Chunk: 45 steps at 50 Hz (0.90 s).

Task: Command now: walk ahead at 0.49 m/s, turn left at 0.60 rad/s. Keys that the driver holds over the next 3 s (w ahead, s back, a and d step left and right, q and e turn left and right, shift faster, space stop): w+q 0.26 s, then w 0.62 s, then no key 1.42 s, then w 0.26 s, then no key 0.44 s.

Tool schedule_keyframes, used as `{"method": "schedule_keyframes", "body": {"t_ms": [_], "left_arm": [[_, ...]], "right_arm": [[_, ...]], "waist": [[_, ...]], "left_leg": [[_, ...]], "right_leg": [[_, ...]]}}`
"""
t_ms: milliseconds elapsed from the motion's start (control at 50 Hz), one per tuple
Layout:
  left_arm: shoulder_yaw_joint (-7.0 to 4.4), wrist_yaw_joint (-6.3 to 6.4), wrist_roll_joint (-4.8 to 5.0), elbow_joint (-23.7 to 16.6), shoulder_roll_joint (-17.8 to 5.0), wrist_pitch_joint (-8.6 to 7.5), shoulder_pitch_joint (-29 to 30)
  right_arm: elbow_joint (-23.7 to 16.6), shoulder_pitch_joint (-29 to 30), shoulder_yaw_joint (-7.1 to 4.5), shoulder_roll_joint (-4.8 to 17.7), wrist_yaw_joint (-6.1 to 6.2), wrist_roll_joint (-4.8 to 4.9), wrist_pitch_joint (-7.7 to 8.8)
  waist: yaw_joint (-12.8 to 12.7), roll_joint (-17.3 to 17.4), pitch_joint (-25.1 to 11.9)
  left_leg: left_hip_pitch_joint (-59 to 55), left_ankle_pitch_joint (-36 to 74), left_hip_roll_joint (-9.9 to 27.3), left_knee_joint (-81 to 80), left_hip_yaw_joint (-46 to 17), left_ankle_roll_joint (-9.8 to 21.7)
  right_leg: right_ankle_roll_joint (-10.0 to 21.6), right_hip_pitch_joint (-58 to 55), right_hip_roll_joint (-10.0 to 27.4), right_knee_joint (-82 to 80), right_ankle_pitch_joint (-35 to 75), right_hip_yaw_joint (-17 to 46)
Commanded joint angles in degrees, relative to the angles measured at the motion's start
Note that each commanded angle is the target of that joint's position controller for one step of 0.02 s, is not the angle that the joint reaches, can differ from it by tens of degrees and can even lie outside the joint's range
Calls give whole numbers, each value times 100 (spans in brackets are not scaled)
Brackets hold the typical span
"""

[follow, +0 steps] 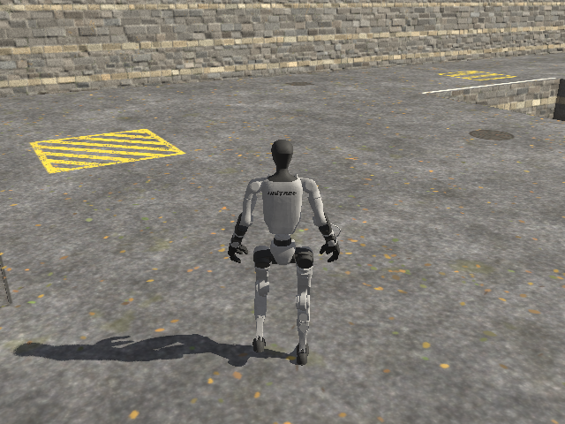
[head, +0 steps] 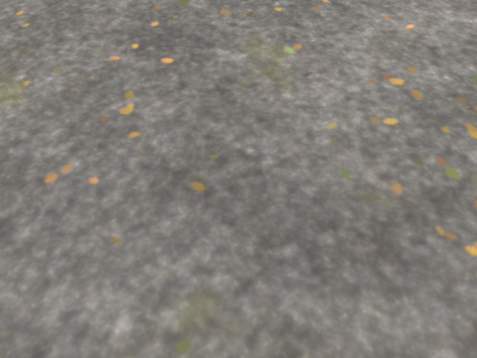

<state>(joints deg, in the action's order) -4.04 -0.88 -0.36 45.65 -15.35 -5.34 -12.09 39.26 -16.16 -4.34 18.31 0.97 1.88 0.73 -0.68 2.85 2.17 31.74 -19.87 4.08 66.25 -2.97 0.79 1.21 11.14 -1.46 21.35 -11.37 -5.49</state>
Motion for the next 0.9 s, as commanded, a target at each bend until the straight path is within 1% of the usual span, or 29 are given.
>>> {"method": "schedule_keyframes", "body": {"t_ms": [20, 60, 120, 160, 200, 240, 260, 280, 300, 320, 340, 360, 380, 400, 420, 460, 480, 540, 600, 660, 700, 760, 780, 800, 820, 840, 860, 880, 900], "left_arm": [[-189, 30, 34, -237, -771, -144, 236], [-211, 35, 36, -204, -870, -130, 259], [-226, 56, 74, -153, -1006, -72, 156], [-258, 63, 129, -75, -1150, -14, -64], [-300, 64, 202, -13, -1299, 64, -196], [-355, 89, 260, -11, -1495, 155, -231], [-360, 101, 291, -27, -1532, 213, -195], [-277, 124, 258, -22, -1351, 228, -273], [-82, 114, 15, -166, -819, 200, -544], [98, 49, 7, -393, -470, 39, -758], [-47, -26, 231, -379, -1086, -91, -204], [-31, -59, 358, -496, -1075, -161, 116], [3, -19, 268, -475, -956, -184, 205], [-25, 8, 155, -406, -985, -151, 178], [-32, -6, 140, -337, -980, -85, 23], [-10, -9, 91, -227, -832, 35, -136], [5, 2, 64, -230, -766, 83, -61], [56, 10, 16, -376, -626, 114, 497], [112, -47, 55, -473, -501, 64, 1000], [137, -126, 106, -596, -497, 19, 1423], [127, -190, 109, -678, -562, -11, 1566], [83, -250, 95, -662, -703, -50, 1328], [32, -237, 86, -584, -801, -62, 1006], [-83, -193, 69, -368, -990, -64, 287], [-184, -148, 30, -170, -1307, -58, -676], [-326, -133, -16, -61, -1859, -17, -1231], [-197, -170, 108, 3, -1378, -12, -1381], [-108, -147, 133, -40, -1126, -8, -947], [-54, -124, 71, -155, -989, 17, -444]], "right_arm": [[-516, 64, -23, 141, -39, -46, 12], [-565, 242, 3, 131, -111, -66, 51], [-691, 825, 54, 76, -249, -56, 125], [-831, 1163, 58, 91, -323, -40, 125], [-956, 1329, 20, 189, -375, -43, 109], [-975, 1049, -108, 433, -382, -85, 70], [-841, 435, -230, 632, -367, -86, 45], [-561, -550, -414, 926, -293, -67, 7], [-430, -1176, -558, 1462, -165, -31, -42], [-663, -829, -489, 1666, -193, -11, 56], [-669, -810, -313, 1062, -263, -66, 157], [-596, -662, -256, 929, -274, -120, 227], [-573, -297, -211, 807, -277, -125, 268], [-598, 11, -140, 604, -258, -171, 296], [-638, 183, -94, 533, -235, -230, 316], [-575, 229, -85, 534, -206, -215, 386], [-511, 186, -92, 577, -188, -204, 417], [-317, 32, -96, 629, -110, -194, 431], [-129, -155, -101, 688, -76, -168, 415], [118, -463, -128, 763, -81, -129, 394], [252, -588, -147, 779, -73, -110, 346], [376, -581, -185, 837, -32, -93, 257], [378, -495, -192, 874, -21, -98, 228], [374, -427, -160, 820, -13, -123, 189], [300, -502, -54, 607, 12, -199, 169], [213, -1340, 112, 36, -37, -169, 274], [278, -1106, 99, 266, -53, -108, 380], [139, -523, -23, 687, -88, 50, 434], [26, -92, -11, 710, -72, 35, 457]], "waist": [[68, -737, 79], [45, -657, 73], [-172, -558, 181], [-284, -532, 251], [-261, -548, 289], [3, -707, -24], [388, -700, -375], [885, -532, -877], [906, 627, -1383], [403, 1439, -2290], [768, 531, -2142], [689, 422, -1369], [440, -86, -912], [251, -47, -704], [94, 74, -631], [-9, 27, -577], [-11, -26, -467], [138, -81, -146], [348, -5, 24], [525, 25, 214], [538, 49, 282], [342, 199, 162], [148, 272, -41], [-233, 209, -514], [-610, -89, -1354], [-345, -1568, -2237], [-566, -1701, -2438], [-550, -1235, -1465], [-403, -789, -841]], "left_leg": [[808, 461, 447, -424, -312, -49], [777, 1145, 436, -1026, -217, -63], [438, 1992, 288, -2131, 143, 7], [371, 2069, 217, -2581, 296, 90], [317, 1759, 91, -2879, 440, 237], [-291, 1157, -299, -2976, 760, 466], [-1108, 1069, -569, -3132, 924, 631], [-2658, 1309, -774, -3340, 843, 848], [-4448, 1042, 357, -3515, -1045, 1329], [-5392, -213, 1558, -4616, -4252, 2304], [-5212, -428, 1529, -4988, -4003, 1986], [-4523, -47, 1370, -4974, -3176, 1772], [-3706, 605, 1135, -4961, -2525, 1584], [-3106, 1294, 960, -5023, -2027, 1480], [-2694, 1652, 854, -5165, -1796, 1461], [-2346, 2154, 782, -5415, -1435, 1528], [-2232, 2270, 744, -5534, -1238, 1537], [-2237, 2311, 573, -5729, -756, 1416], [-2252, 1986, 415, -5761, -399, 1203], [-2498, 1695, 593, -5708, -446, 1176], [-2962, 1856, 801, -5497, -542, 1143], [-3476, 2658, 1002, -5071, -640, 978], [-3529, 3530, 924, -4688, -571, 893], [-3406, 4377, 642, -3813, -354, 752], [-2582, 3655, 332, -2365, -114, 545], [-241, 833, -643, -41, 131, 20], [610, -1328, -860, 675, -608, 23], [1171, -1010, -471, 990, -603, 94], [1078, -531, -178, 770, -342, 120]], "right_leg": [[1094, -307, 1778, -1401, 864, 1194], [1038, -406, 1671, -1426, 1235, 688], [831, -496, 1491, -1402, 1490, 38], [733, -810, 1584, -1358, 1570, -139], [639, -1219, 1701, -1113, 2145, -291], [518, -1534, 1708, -267, 3957, -503], [425, -1448, 1616, 676, 4630, -653], [253, -724, 1440, 1970, 4410, -753], [-32, 1101, 990, 4017, 1382, -813], [-213, 2662, -33, 5641, -2212, 272], [-123, 3160, 289, 5862, -1889, 1011], [-9, 3346, 497, 5641, -1507, 908], [15, 3143, 776, 5134, -1080, 895], [-3, 2792, 956, 4714, -813, 916], [-35, 2450, 1037, 4585, -630, 936], [-166, 2243, 1035, 4253, -416, 852], [-242, 2299, 1022, 4017, -212, 821], [-427, 2618, 984, 2967, 794, 796], [-445, 2390, 772, 1827, 1774, 678], [-354, 2320, 631, 1258, 1974, 648], [-200, 2514, 590, 994, 1682, 700], [67, 2254, 480, 781, 994, 633], [181, 1760, 317, 722, 797, 472], [342, 756, 121, 643, 860, 280], [632, -898, 698, 945, 1140, 855], [1624, -3145, 2129, 623, -17, 3545], [1712, -3385, 2292, -414, -1235, 5007], [1409, -2705, 2193, -539, -1732, 4237], [1235, -1785, 2005, -599, -918, 3484]]}}
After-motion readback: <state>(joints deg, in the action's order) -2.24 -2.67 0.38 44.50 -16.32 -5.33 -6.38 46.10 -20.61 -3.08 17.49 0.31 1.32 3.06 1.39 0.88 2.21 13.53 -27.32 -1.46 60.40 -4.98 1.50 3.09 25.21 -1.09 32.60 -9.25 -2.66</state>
